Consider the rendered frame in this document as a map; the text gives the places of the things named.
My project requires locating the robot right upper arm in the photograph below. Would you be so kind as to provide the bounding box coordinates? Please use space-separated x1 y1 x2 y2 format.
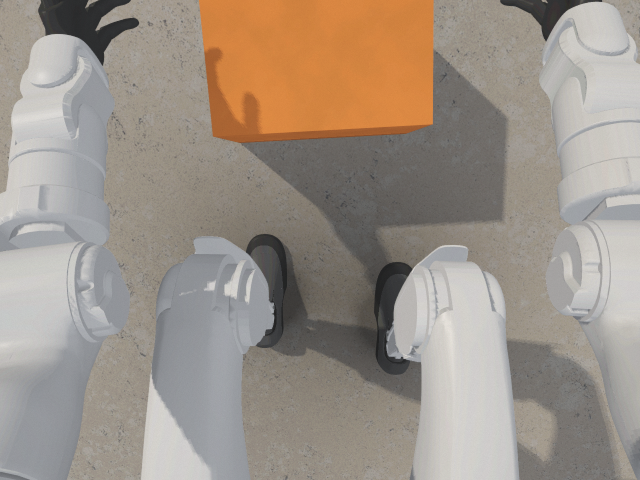
545 220 640 480

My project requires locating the right robot forearm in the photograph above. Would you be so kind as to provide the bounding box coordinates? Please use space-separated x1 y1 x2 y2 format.
539 2 640 225

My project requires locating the carton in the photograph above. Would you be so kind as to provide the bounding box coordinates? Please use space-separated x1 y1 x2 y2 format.
199 0 434 143

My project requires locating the left robot hand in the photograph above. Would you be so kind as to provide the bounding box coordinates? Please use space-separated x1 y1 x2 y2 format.
38 0 139 66

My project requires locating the robot right foot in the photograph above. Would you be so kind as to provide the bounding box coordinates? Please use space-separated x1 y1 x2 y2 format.
374 262 413 375

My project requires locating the right robot hand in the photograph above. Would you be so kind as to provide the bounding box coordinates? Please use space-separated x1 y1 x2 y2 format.
500 0 602 41

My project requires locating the robot left upper arm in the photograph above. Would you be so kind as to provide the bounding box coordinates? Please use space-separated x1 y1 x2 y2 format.
0 241 130 480

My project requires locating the left robot forearm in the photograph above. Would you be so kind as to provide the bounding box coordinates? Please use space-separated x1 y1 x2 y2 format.
0 34 115 251

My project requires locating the robot left shin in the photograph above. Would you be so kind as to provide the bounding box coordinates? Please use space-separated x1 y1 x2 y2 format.
156 236 274 342

